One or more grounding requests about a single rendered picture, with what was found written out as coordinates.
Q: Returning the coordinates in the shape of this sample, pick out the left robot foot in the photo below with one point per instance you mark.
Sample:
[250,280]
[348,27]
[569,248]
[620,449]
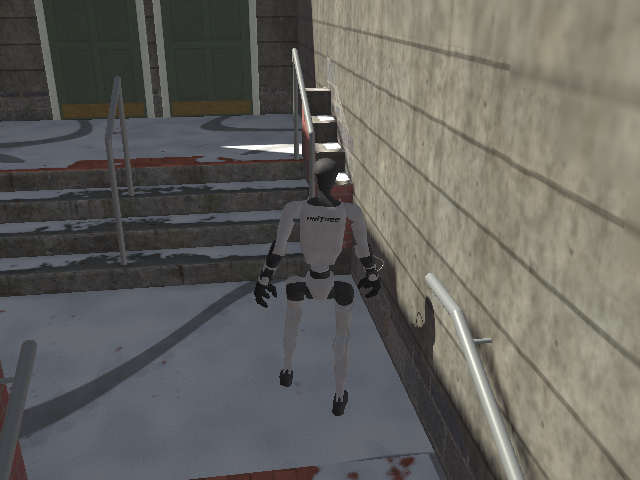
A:
[286,379]

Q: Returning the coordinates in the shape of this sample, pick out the robot left forearm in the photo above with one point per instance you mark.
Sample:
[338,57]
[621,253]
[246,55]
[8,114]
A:
[270,266]

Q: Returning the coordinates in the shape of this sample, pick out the robot right hand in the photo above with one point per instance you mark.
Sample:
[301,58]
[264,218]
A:
[367,284]

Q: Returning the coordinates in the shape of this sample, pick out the right robot shin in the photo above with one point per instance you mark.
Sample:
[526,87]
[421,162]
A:
[341,364]

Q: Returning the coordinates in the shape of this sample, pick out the robot left hand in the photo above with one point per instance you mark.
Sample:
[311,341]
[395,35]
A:
[260,291]

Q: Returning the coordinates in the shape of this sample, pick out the robot right forearm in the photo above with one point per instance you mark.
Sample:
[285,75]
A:
[370,266]

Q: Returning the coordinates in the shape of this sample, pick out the robot right upper arm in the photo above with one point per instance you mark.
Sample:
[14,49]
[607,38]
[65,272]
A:
[354,213]

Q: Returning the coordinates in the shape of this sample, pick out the robot left upper arm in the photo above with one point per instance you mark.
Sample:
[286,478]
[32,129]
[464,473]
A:
[291,210]

